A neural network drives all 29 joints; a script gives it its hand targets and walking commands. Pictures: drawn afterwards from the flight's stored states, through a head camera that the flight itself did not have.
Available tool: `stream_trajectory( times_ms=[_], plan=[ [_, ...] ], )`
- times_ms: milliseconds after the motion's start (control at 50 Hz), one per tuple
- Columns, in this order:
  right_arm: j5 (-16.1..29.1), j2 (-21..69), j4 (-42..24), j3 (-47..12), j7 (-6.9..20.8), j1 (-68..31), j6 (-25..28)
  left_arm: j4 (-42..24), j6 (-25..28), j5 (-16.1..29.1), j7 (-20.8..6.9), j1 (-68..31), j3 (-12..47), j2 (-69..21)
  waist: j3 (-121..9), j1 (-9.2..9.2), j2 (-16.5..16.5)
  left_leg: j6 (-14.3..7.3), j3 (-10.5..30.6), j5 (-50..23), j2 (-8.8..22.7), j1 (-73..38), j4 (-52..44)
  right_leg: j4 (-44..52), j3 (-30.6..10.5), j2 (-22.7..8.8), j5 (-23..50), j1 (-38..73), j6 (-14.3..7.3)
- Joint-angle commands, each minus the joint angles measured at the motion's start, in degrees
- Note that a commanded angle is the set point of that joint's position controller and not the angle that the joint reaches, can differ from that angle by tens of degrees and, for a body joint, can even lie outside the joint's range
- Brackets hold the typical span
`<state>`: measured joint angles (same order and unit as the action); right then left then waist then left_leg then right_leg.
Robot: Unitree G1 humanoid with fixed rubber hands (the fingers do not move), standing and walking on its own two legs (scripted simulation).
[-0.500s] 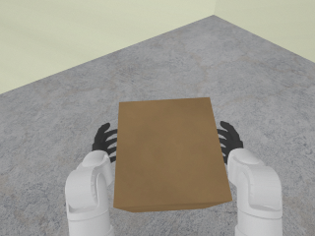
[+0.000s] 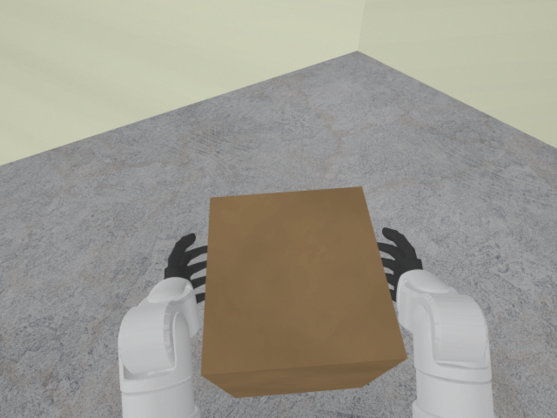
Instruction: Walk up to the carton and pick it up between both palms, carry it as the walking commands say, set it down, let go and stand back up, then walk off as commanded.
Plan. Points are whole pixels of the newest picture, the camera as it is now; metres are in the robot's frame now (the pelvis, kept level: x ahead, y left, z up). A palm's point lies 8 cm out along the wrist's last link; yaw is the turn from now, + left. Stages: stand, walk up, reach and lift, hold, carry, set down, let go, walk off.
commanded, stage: carry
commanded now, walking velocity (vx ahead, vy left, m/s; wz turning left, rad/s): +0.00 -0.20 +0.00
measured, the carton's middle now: (293, 301) +0.29 +0.00 +0.03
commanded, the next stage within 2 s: none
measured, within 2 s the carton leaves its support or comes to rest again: neither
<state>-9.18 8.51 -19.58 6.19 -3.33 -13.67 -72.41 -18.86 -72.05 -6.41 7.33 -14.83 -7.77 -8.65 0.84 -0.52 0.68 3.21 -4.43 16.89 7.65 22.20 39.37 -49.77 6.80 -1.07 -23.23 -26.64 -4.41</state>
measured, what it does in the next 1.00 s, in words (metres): steps to the right: right foot, then left foot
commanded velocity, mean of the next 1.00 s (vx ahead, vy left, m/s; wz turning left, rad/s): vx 0.00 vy -0.20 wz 0.00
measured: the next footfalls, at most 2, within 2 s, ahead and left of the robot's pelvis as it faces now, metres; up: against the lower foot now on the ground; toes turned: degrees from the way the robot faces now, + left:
right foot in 0.04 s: +0.06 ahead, -0.11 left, +0.00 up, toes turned -7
left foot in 0.52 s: -0.08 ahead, +0.03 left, +0.00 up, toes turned +6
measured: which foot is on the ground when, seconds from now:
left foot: down 0.00-0.06, up 0.08-0.50, down 0.52-0.74, up 0.76-1.00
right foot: up 0.00-0.02, down 0.04-0.52, up 0.54-0.72, down 0.74-1.00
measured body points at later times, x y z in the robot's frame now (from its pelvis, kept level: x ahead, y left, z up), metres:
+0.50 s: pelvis -0.10 -0.11 +0.00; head -0.07 -0.12 +0.45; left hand +0.20 +0.03 +0.08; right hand +0.19 -0.27 +0.08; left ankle -0.13 +0.03 -0.70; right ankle +0.02 -0.11 -0.72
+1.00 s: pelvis -0.19 -0.23 +0.00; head -0.18 -0.24 +0.45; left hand +0.11 -0.10 +0.09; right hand +0.09 -0.39 +0.08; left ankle -0.23 -0.09 -0.65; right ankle -0.11 -0.28 -0.72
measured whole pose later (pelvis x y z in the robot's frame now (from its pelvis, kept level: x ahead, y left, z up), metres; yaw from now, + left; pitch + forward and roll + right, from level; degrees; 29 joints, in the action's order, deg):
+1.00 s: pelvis -0.19 -0.23 +0.00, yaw -2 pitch -1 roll +1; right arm -9.2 8.4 -20.4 6.2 -4.0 -13.5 -73.1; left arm -18.3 -71.9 -5.9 7.3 -15.0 -7.8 -8.8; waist 0.8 -0.7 -1.4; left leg 5.8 -2.7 29.0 4.3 25.3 65.7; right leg -37.0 9.1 1.3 -13.0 -23.8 -6.6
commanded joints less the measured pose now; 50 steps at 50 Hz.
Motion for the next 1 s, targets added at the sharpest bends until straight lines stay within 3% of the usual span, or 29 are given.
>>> stream_trajectory(
  times_ms=[0, 20, 40, 60, 100, 120, 200, 300, 340, 380, 420, 440, 460, 480, 500, 520, 540, 560, 600, 640, 660, 680, 700, 740, 760, 780, 860, 920, 980],
  plan=[
    [26.68, 54.39, -4.36, -40.93, 12.03, -27.43, 1.47, -4.77, -0.19, 26.14, -17.02, -29.1, 42.01, -52.38, -24.11, 0.48, 5.8, -1.01, 2.19, 7.15, 2.27, 6.4, 6.87, 33.07, -19.25, -14.31, 18.46, 25.23, -0.3],
    [27.06, 54.49, -5.49, -41.49, 11.94, -29.22, 1.55, -5.48, 0.1, 26.73, -17.08, -29.66, 41.76, -53.23, -23.13, 0.28, 15.7, 0.59, -1.78, 21.24, -2.11, 10.55, 20.34, 29.74, -22.7, -21.65, 31.88, 23.52, -4.11],
    [26.38, 54.22, -5.33, -41.67, 12.0, -28.67, 1.76, -4.47, 0.13, 25.91, -17.55, -27.35, 41.42, -53.81, -22.14, 0.83, 11.25, -0.09, 0.55, 21.85, -2.72, 11.43, 27.51, 28.94, -19.04, -21.22, 31.07, 21.08, -6.91],
    [27.2, 54.53, -6.89, -42.43, 11.84, -32.08, 2.2, -5.24, 0.57, 25.48, -17.98, -28.54, 40.6, -53.53, -22.55, 1.43, 9.32, -0.15, 1.95, 18.01, -2.93, 12.25, 31.64, 27.95, -13.04, -18.09, 27.3, 21.83, -6.97],
    [28.39, 55.85, -6.3, -42.4, 11.77, -33.11, 1.88, -5.91, 0.27, 25.46, -17.92, -29.47, 39.71, -54.1, -21.02, 1.23, 4.48, -0.51, 3.52, 13.72, -2.0, 11.16, 32.43, 28.17, -9.71, -14.35, 21.67, 19.84, -1.7],
    [28.54, 56.28, -6.0, -42.81, 11.61, -30.92, 1.79, -5.91, 0.17, 25.08, -17.78, -28.03, 38.81, -53.72, -22.61, 1.2, 5.43, -0.52, 2.81, 12.79, -2.01, 10.76, 31.81, 28.34, -10.62, -14.33, 21.46, 21.15, -0.73],
    [29.13, 55.71, -7.26, -42.89, 10.61, -33.29, 1.71, -7.0, 0.12, 26.08, -17.97, -28.73, 39.14, -52.42, -24.51, 1.37, 7.01, -0.5, 1.75, 11.79, -3.11, 10.72, 28.51, 28.6, -12.06, -14.81, 21.28, 26.08, -1.18],
    [28.7, 54.61, -6.72, -42.66, 10.21, -30.97, 1.1, -5.53, -0.09, 26.4, -17.56, -26.07, 39.58, -52.48, -28.52, 1.55, 9.15, -0.75, -0.03, 14.95, -3.94, 8.53, 19.55, 27.41, -14.01, -14.38, 33.28, 31.21, -0.68],
    [28.67, 54.47, -6.69, -42.48, 10.6, -29.82, 1.22, -6.51, 0.11, 26.15, -17.23, -26.22, 40.43, -52.27, -28.08, 1.57, 8.52, -1.36, -1.59, 15.56, -4.56, 4.27, 14.99, 30.31, -12.92, -13.88, 27.39, 27.71, -0.29],
    [28.59, 55.09, -5.77, -41.89, 10.96, -29.25, 1.3, -7.41, -0.02, 26.23, -17.03, -27.9, 41.04, -52.7, -26.61, 1.27, 8.98, -2.25, -4.82, 15.36, -5.64, -2.44, 8.37, 35.49, -9.01, -12.45, 20.29, 21.92, 4.26],
    [28.97, 55.16, -6.3, -41.64, 11.18, -30.34, 1.34, -8.69, -0.48, 26.47, -17.01, -30.75, 41.4, -52.5, -26.03, -0.82, 10.07, -4.77, -9.13, 15.73, -5.52, -16.71, -9.33, 35.82, -0.43, -7.69, 23.74, 11.53, 16.57],
    [28.86, 54.53, -6.39, -40.94, 11.44, -28.9, 1.31, -9.07, -0.81, 26.51, -16.82, -31.96, 41.91, -51.76, -24.82, -3.84, 4.81, -10.45, -3.15, 12.03, 1.34, -23.64, -23.84, 23.51, 4.77, -1.84, 25.65, 2.9, 24.88],
    [29.06, 54.71, -7.09, -40.65, 11.58, -31.35, 1.6, -9.47, -1.02, 26.78, -16.72, -32.6, 42.89, -52.79, -25.09, -3.21, -29.11, -19.24, 33.87, 1.96, 25.5, -15.08, -26.08, -12.99, -2.22, 0.17, -5.0, -4.31, 17.92],
    [28.21, 56.6, -5.63, -40.97, 11.79, -27.23, 1.75, -10.0, -0.94, 26.73, -16.82, -32.02, 42.63, -52.44, -20.34, -1.78, -23.59, -22.54, 41.63, -11.82, 27.0, -11.14, -23.03, -23.68, -17.72, -1.67, -9.37, -10.56, 11.02],
    [28.31, 57.33, -6.76, -41.49, 11.96, -26.96, 2.14, -10.98, -0.33, 26.99, -16.61, -32.58, 42.8, -51.86, -18.84, -1.73, -14.69, -20.57, 33.44, -14.93, 24.51, -9.96, -20.36, -26.5, -20.13, -2.79, -7.53, -9.99, 8.95],
    [27.83, 56.94, -5.91, -41.82, 12.16, -27.82, 1.9, -8.88, -0.2, 26.32, -16.45, -31.62, 41.94, -51.73, -18.12, -0.69, -8.97, -15.87, 25.13, -19.35, 19.69, -8.91, -16.41, -24.74, -20.98, -3.98, -4.49, -7.65, 6.88],
    [28.1, 54.65, -6.0, -42.48, 12.77, -28.58, 1.66, -6.63, -0.06, 24.76, -16.15, -28.69, 42.06, -52.27, -18.66, -0.08, -7.91, -11.13, 16.86, -17.91, 14.21, -8.1, -14.18, -13.98, -16.15, -4.0, -0.9, -5.89, 6.08],
    [28.62, 53.86, -7.37, -42.88, 12.84, -30.65, 1.57, -6.81, 0.07, 25.04, -16.23, -28.56, 42.29, -52.42, -20.24, 0.44, -9.87, -7.0, 12.44, -20.76, 11.4, -8.08, -13.17, -2.89, -11.94, -3.32, 2.57, -1.97, 5.07],
    [28.4, 54.15, -6.08, -41.87, 12.72, -30.57, 1.05, -6.8, -0.33, 24.74, -16.05, -29.76, 41.86, -52.7, -20.67, 0.49, -17.95, -5.85, 10.28, -34.05, 10.36, -8.79, -12.54, 7.01, -5.56, -0.34, 1.79, 4.85, 4.09],
    [27.44, 53.45, -5.71, -41.57, 12.04, -28.78, 0.77, -5.61, -0.55, 25.29, -16.65, -27.84, 41.74, -52.63, -23.83, 1.28, -15.32, -4.12, 7.29, -25.39, 9.09, -8.58, -3.91, 23.55, -4.64, -0.83, 7.77, 14.87, 4.01],
    [26.89, 53.26, -4.18, -41.35, 12.01, -25.94, 0.69, -5.03, -0.39, 25.48, -16.75, -27.3, 41.89, -52.45, -24.9, 0.73, -5.68, -2.19, 4.23, -12.41, 5.6, -3.83, 2.23, 29.56, -8.74, -4.61, 14.95, 21.64, 3.78],
    [26.32, 53.15, -4.21, -41.11, 11.89, -25.31, 0.86, -5.03, -0.24, 26.55, -17.09, -28.22, 42.39, -52.41, -24.57, 0.09, 9.3, 0.93, 0.12, 13.78, 0.32, 7.18, 11.98, 29.83, -21.61, -16.81, 38.33, 27.94, 1.01],
    [26.24, 54.18, -4.43, -41.29, 11.92, -26.41, 0.93, -5.4, 0.04, 26.59, -17.2, -27.98, 41.94, -52.97, -23.8, 0.17, 15.81, 1.46, -1.06, 24.07, -1.69, 8.63, 22.8, 25.22, -21.32, -22.07, 50.71, 24.81, -3.47],
    [26.05, 54.15, -4.16, -41.22, 11.79, -31.33, 1.61, -2.59, 0.16, 25.04, -18.32, -28.29, 40.23, -53.3, -21.77, 1.56, 10.04, 0.77, 1.1, 19.35, -2.73, 11.0, 30.73, 25.11, -11.24, -17.9, 38.48, 22.73, -6.11],
    [26.68, 54.37, -4.12, -41.58, 11.88, -32.37, 1.51, -3.04, 0.12, 25.1, -18.44, -28.23, 39.77, -53.33, -20.28, 1.56, 8.72, 0.59, 2.6, 15.95, -2.12, 10.64, 32.78, 26.94, -9.19, -15.81, 28.38, 20.36, -4.35],
    [26.86, 54.93, -3.28, -41.41, 11.86, -31.78, 1.31, -2.08, -0.04, 24.72, -18.3, -27.65, 38.61, -53.28, -20.15, 1.59, 8.4, 0.21, 2.66, 14.68, -2.05, 9.2, 32.19, 28.31, -9.06, -14.38, 20.49, 18.86, -3.4],
    [27.56, 54.87, -2.54, -41.94, 11.43, -31.73, 1.34, -2.8, 0.16, 24.84, -18.38, -27.77, 38.35, -52.47, -21.72, 1.86, 8.72, -0.7, 0.7, 12.1, -3.34, 10.0, 29.88, 30.64, -10.87, -14.81, 8.74, 20.86, -4.84],
    [28.21, 54.28, -3.08, -42.06, 11.55, -31.94, 1.09, -1.6, 0.08, 24.55, -18.09, -26.35, 38.3, -52.38, -22.32, 1.99, 7.76, -1.3, -0.34, 13.04, -3.04, 8.12, 23.7, 31.25, -11.82, -14.61, 5.82, 20.46, -6.55],
    [27.69, 53.42, -1.83, -40.88, 12.1, -29.82, 0.84, -1.24, -0.04, 24.32, -17.41, -25.71, 39.66, -52.74, -23.01, 1.72, 7.16, -2.12, -2.02, 14.04, -3.93, 3.36, 12.11, 30.27, -11.69, -13.48, 11.44, 19.25, -6.92]
  ],
)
